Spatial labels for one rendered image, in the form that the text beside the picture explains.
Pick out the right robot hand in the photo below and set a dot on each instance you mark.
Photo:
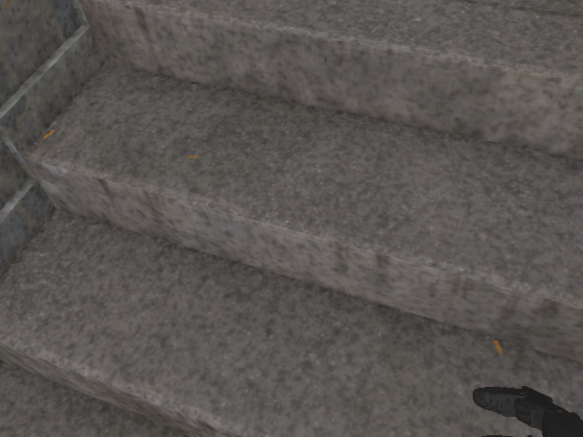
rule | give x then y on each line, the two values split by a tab
530	407

